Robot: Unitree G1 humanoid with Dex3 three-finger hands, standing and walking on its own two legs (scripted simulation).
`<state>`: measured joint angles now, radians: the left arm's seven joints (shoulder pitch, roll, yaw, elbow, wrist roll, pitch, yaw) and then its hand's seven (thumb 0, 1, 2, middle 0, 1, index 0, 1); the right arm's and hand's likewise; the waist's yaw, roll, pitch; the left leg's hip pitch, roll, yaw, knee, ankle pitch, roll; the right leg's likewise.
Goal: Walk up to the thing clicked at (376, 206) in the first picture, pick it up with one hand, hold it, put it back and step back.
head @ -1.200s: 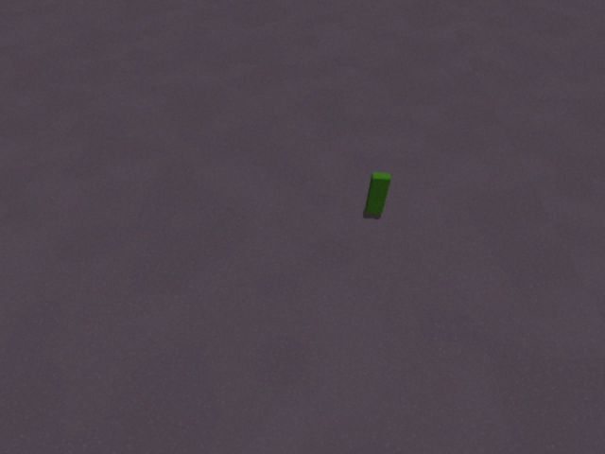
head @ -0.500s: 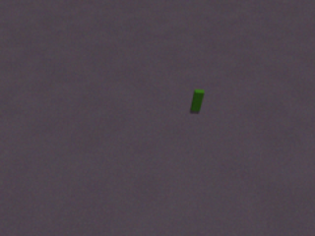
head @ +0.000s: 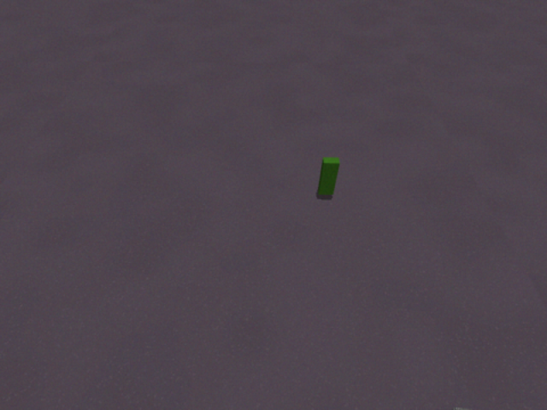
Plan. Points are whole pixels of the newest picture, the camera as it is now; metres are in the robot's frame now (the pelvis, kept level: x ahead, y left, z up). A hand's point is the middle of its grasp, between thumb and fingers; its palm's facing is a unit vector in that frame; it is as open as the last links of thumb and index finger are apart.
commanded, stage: walk up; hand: left
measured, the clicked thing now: (328, 176) +1.21 -0.26 -0.67
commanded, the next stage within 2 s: none
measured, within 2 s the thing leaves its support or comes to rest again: neither
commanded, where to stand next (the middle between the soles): +0.84 -0.31 m, yaw -21 degrees
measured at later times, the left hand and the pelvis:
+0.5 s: hand (186, 362) +0.23 +0.17 -0.15, palm faces -0.20 -0.92 -0.34, open 7.3 cm; pelvis +0.14 -0.09 -0.01, yaw -12 degrees
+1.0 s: hand (265, 206) +0.57 +0.04 -0.14, palm faces -0.40 -0.82 -0.40, open 7.3 cm; pelvis +0.34 -0.17 -0.03, yaw -20 degrees
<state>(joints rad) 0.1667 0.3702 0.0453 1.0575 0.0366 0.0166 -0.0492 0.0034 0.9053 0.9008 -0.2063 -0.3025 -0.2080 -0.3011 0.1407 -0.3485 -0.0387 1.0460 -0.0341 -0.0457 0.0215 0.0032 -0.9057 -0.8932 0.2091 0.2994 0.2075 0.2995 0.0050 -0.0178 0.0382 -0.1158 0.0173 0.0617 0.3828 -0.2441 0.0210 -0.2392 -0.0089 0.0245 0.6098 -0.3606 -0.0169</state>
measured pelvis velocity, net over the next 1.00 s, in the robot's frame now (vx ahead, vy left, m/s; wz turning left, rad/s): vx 0.34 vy -0.17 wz -0.35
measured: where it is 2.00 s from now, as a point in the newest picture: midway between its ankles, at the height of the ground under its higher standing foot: (345, 283)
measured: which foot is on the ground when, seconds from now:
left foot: down 0.00-0.24, up 0.26-0.58, down 0.60-1.00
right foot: up 0.00-0.20, down 0.22-0.60, up 0.62-0.96, down 0.98-1.00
